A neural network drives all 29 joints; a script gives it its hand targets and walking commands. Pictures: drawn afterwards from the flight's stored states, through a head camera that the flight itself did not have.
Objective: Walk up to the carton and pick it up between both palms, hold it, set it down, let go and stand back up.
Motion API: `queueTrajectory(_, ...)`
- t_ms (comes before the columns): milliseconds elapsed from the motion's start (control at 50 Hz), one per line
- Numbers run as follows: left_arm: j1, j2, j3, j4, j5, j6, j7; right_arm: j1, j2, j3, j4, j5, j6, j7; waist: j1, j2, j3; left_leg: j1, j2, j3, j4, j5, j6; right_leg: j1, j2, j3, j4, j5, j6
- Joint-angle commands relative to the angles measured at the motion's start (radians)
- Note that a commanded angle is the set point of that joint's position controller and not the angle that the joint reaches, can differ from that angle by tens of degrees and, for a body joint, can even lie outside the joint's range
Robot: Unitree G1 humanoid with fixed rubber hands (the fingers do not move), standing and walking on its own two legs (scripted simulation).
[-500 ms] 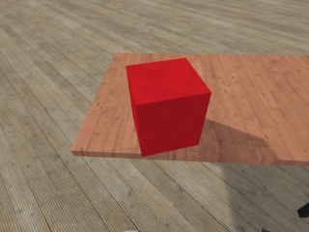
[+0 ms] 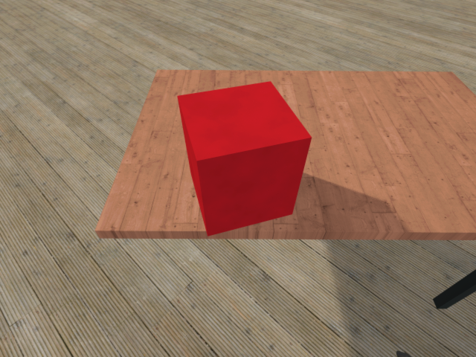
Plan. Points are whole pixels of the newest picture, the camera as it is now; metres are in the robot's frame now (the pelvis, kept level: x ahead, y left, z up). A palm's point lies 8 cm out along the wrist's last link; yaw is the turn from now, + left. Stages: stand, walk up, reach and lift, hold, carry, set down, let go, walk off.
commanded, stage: stand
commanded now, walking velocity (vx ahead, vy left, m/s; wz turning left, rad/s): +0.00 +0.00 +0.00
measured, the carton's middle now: (238, 159) +0.54 +0.00 +0.00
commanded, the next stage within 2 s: none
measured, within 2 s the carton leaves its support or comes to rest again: neither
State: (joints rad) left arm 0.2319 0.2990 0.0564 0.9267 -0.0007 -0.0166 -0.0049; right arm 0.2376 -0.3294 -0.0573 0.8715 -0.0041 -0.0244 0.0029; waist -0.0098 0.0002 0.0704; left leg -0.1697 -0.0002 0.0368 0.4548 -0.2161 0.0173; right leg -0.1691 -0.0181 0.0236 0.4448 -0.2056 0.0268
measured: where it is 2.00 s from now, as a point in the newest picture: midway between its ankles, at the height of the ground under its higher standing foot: outside the picture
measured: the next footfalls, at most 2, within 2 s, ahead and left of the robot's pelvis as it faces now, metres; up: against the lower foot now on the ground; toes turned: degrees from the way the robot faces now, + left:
none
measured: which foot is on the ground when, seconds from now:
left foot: down 0.00-1.00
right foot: down 0.00-1.00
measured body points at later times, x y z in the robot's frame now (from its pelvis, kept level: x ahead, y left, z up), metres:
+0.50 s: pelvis +0.04 -0.01 +0.01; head +0.05 -0.01 +0.46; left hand +0.11 +0.28 -0.13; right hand +0.11 -0.30 -0.13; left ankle +0.02 +0.11 -0.74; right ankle +0.03 -0.14 -0.74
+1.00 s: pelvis +0.07 -0.02 +0.01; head +0.10 -0.02 +0.45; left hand +0.15 +0.27 -0.13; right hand +0.14 -0.31 -0.13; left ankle +0.02 +0.11 -0.74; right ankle +0.03 -0.14 -0.74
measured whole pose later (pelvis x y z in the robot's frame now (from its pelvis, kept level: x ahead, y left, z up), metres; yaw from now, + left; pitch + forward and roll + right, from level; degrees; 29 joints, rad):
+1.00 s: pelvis +0.07 -0.02 +0.01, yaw +1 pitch -2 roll +0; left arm 0.12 0.31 0.04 1.10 -0.01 -0.02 0.03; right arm 0.14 -0.32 -0.04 1.08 0.00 -0.02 -0.04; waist -0.01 0.00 0.09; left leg -0.03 0.02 0.02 0.34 -0.26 -0.01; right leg -0.03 0.00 0.00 0.33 -0.26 0.00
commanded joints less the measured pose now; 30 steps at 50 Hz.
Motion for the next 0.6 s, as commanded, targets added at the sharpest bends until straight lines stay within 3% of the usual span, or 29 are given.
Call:
queueTrajectory(0,-0.009,0.241,0.054,-0.055,0.005,-0.028,0.012,-0.033,-0.207,-0.048,-0.062,0.005,-0.017,-0.01,0.011,-0.002,-0.01,-0.039,0.128,-0.168,-0.194,-0.14,0.014,0.007,-0.1,0.092,-0.126,-0.057,-0.04)
queueTrajectory(20,-0.017,0.216,0.049,-0.043,0.001,-0.027,0.015,-0.033,-0.193,-0.042,-0.055,0.001,-0.019,-0.011,0.016,0.009,-0.025,-0.017,0.133,-0.164,-0.179,-0.086,0.016,0.02,-0.101,0.097,-0.135,-0.004,-0.039)
queueTrajectory(80,-0.06,0.213,0.038,-0.024,0.001,-0.027,0.018,-0.054,-0.209,-0.041,-0.041,0.007,-0.025,-0.013,-0.007,-0.017,-0.006,0.015,0.136,-0.152,-0.173,-0.058,0.015,-0.021,-0.097,0.097,-0.162,-0.011,-0.039)
queueTrajectory(160,-0.073,0.225,0.042,-0.012,-0.004,-0.036,0.019,-0.065,-0.205,-0.035,-0.02,0.006,-0.03,-0.014,0.004,-0.001,-0.059,0.045,0.141,-0.141,-0.173,0.043,0.016,0.031,-0.114,0.095,-0.156,0.056,-0.04)
queueTrajectory(180,-0.085,0.232,0.04,-0.007,0.004,-0.034,0.016,-0.081,-0.193,-0.032,-0.016,0.001,-0.029,-0.014,0.014,-0.026,-0.084,0.075,0.139,-0.141,-0.156,0.063,0.009,0.037,-0.106,0.082,-0.155,0.067,-0.04)
queueTrajectory(220,-0.07,0.23,0.035,0.007,-0.001,-0.031,0.02,-0.073,-0.226,-0.041,0.002,0.004,-0.029,-0.025,0.01,-0.003,-0.062,0.06,0.142,-0.132,-0.159,0.1,0.008,0.047,-0.12,0.093,-0.145,0.109,-0.045)
queueTrajectory(240,-0.088,0.207,0.028,0.009,0.001,-0.03,0.019,-0.059,-0.205,-0.032,0.014,0.01,-0.026,-0.023,0.003,-0.04,-0.063,0.072,0.138,-0.136,-0.155,0.13,0.007,0.061,-0.112,0.076,-0.142,0.153,-0.046)
queueTrajectory(260,-0.081,0.229,0.031,0.015,-0.001,-0.029,0.025,-0.053,-0.213,-0.036,0.024,0.011,-0.017,-0.021,0.0,-0.009,-0.041,0.074,0.145,-0.132,-0.158,0.11,0.01,0.029,-0.114,0.083,-0.143,0.137,-0.044)
queueTrajectory(300,-0.092,0.21,0.023,0.029,0.0,-0.026,0.023,-0.067,-0.203,-0.031,0.038,0.006,-0.014,-0.021,-0.007,0.001,-0.028,0.082,0.137,-0.123,-0.166,0.116,0.004,0.02,-0.114,0.084,-0.157,0.113,-0.04)
queueTrajectory(320,-0.109,0.243,0.034,0.016,-0.004,-0.029,0.023,-0.072,-0.215,-0.035,0.043,0.006,-0.015,-0.025,0.001,-0.024,-0.033,0.058,0.146,-0.132,-0.175,0.122,0.008,0.046,-0.114,0.082,-0.153,0.119,-0.037)
queueTrajectory(340,-0.09,0.24,0.031,0.032,-0.005,-0.026,0.028,-0.07,-0.21,-0.031,0.048,0.008,-0.015,-0.026,-0.006,0.016,-0.04,0.078,0.142,-0.126,-0.172,0.149,0.007,0.055,-0.113,0.088,-0.148,0.159,-0.037)
queueTrajectory(360,-0.075,0.226,0.03,0.048,-0.005,-0.026,0.027,-0.091,-0.216,-0.033,0.054,0.004,-0.017,-0.027,0.009,0.045,-0.063,0.082,0.144,-0.12,-0.168,0.164,0.008,0.077,-0.119,0.082,-0.153,0.153,-0.044)
queueTrajectory(380,-0.093,0.238,0.028,0.057,0.002,-0.024,0.029,-0.056,-0.191,-0.025,0.057,0.016,-0.019,-0.032,-0.012,0.006,-0.055,0.103,0.149,-0.12,-0.17,0.178,-0.002,0.06,-0.118,0.086,-0.145,0.186,-0.045)
queueTrajectory(400,-0.091,0.226,0.028,0.053,0.001,-0.024,0.033,-0.097,-0.213,-0.03,0.061,0.003,-0.019,-0.03,0.005,-0.009,-0.083,0.082,0.145,-0.122,-0.156,0.209,0.004,0.116,-0.112,0.069,-0.152,0.217,-0.036)
queueTrajectory(440,-0.116,0.236,0.03,0.055,-0.001,-0.029,0.036,-0.077,-0.204,-0.026,0.075,0.01,-0.018,-0.029,0.003,-0.025,-0.078,0.109,0.146,-0.114,-0.163,0.264,-0.004,0.102,-0.119,0.076,-0.145,0.251,-0.046)
queueTrajectory(460,-0.11,0.203,0.014,0.055,-0.007,-0.027,0.036,-0.09,-0.232,-0.032,0.082,0.005,-0.016,-0.028,0.009,-0.039,-0.081,0.101,0.138,-0.105,-0.159,0.23,0.002,0.118,-0.116,0.068,-0.151,0.257,-0.036)
queueTrajectory(500,-0.097,0.217,0.022,0.076,-0.01,-0.027,0.039,-0.081,-0.208,-0.023,0.093,0.008,-0.022,-0.029,0.003,-0.001,-0.069,0.11,0.142,-0.102,-0.168,0.266,-0.001,0.122,-0.122,0.073,-0.153,0.274,-0.039)
queueTrajectory(520,-0.098,0.211,0.017,0.076,-0.015,-0.024,0.036,-0.073,-0.177,-0.016,0.105,0.014,-0.017,-0.03,-0.001,-0.021,-0.054,0.106,0.143,-0.103,-0.165,0.242,-0.003,0.106,-0.119,0.07,-0.151,0.261,-0.039)
queueTrajectory(540,-0.1,0.229,0.028,0.081,-0.005,-0.022,0.038,-0.064,-0.177,-0.015,0.107,0.013,-0.019,-0.038,-0.007,0.01,-0.045,0.123,0.143,-0.094,-0.166,0.267,-0.012,0.091,-0.121,0.072,-0.153,0.264,-0.04)
queueTrajectory(560,-0.088,0.226,0.022,0.085,-0.01,-0.023,0.037,-0.077,-0.208,-0.02,0.113,0.009,-0.016,-0.038,0.004,0.022,-0.057,0.109,0.143,-0.092,-0.159,0.274,-0.001,0.122,-0.118,0.062,-0.154,0.278,-0.034)
queueTrajectory(580,-0.091,0.213,0.018,0.093,-0.009,-0.023,0.041,-0.071,-0.181,-0.015,0.116,0.012,-0.014,-0.038,-0.005,0.026,-0.054,0.106,0.144,-0.1,-0.163,0.263,0.002,0.127,-0.124,0.064,-0.153,0.278,-0.033)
